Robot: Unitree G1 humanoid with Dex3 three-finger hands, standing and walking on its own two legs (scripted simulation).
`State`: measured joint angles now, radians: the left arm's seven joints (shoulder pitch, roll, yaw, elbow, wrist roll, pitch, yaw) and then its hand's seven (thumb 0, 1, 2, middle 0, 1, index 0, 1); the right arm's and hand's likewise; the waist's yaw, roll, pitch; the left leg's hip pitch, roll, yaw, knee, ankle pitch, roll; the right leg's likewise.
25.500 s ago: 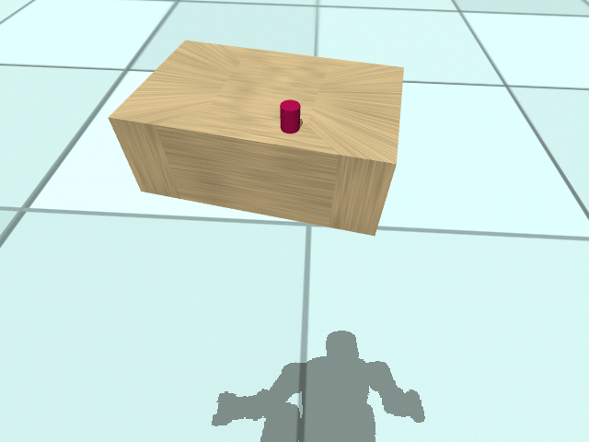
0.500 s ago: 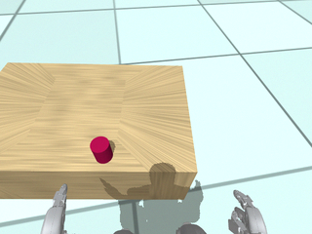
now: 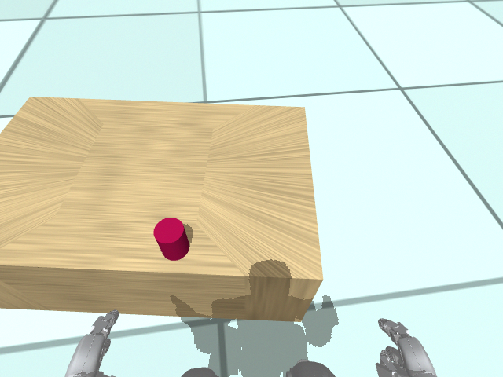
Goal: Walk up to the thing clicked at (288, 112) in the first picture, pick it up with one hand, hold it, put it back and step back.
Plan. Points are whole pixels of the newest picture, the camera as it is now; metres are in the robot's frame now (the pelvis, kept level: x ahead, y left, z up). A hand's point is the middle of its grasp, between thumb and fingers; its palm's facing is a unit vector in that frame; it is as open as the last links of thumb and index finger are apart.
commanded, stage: stand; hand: left
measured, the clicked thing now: (172, 239) +0.47 +0.21 -0.26
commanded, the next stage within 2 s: none
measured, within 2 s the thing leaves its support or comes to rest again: neither
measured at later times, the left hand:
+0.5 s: hand out of the picture +0.06 +0.24 -0.11, palm faces +0.01 -0.93 -0.36, open 7.5 cm
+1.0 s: hand out of the picture +0.02 +0.24 -0.11, palm faces +0.02 -0.94 -0.35, open 7.4 cm
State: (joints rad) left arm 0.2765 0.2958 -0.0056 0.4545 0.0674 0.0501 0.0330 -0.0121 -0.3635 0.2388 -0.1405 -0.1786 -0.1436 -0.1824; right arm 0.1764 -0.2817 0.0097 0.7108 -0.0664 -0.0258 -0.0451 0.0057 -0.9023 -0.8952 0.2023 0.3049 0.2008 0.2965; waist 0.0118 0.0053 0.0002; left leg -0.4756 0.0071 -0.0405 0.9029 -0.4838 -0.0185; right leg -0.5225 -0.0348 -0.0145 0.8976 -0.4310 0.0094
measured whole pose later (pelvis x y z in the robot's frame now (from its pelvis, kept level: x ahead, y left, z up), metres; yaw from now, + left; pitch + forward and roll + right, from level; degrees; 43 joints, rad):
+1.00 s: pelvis -0.01 -0.01 +0.05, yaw +2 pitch -4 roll +0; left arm 0.14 0.33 0.01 1.18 0.02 0.00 0.00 0.00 0.90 0.90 -0.20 -0.30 -0.21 -0.30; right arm 0.19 -0.33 -0.01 1.13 -0.02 0.01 -0.01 0.00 -0.91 -0.90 0.20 0.30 0.20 0.30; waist 0.01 0.02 0.06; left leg -0.12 0.02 -0.07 0.40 -0.21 -0.04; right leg -0.16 -0.03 -0.05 0.40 -0.18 0.01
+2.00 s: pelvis +0.01 -0.01 +0.05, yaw +1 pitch -3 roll +0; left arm 0.10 0.33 0.02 1.17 0.01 0.00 0.00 0.00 0.90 0.90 -0.20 -0.30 -0.21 -0.30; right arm 0.13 -0.35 0.00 1.15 -0.01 0.00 -0.01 0.00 -0.91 -0.89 0.20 0.30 0.20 0.30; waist 0.00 0.03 0.06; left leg -0.06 0.03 -0.05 0.31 -0.20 -0.04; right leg -0.12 -0.02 -0.04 0.34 -0.17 0.00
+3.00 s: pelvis -0.07 +0.06 +0.03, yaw -3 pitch -2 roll +1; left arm 0.11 0.37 0.06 0.90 0.02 0.07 0.02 0.00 0.90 0.90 -0.20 -0.30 -0.21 -0.30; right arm 0.11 -0.34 -0.05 0.88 -0.01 0.03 -0.03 0.00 -0.90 -0.89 0.20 0.30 0.20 0.30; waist -0.01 -0.03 0.22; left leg -0.27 -0.05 0.08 0.59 -0.30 0.07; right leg -0.30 0.05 0.09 0.78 -0.44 0.00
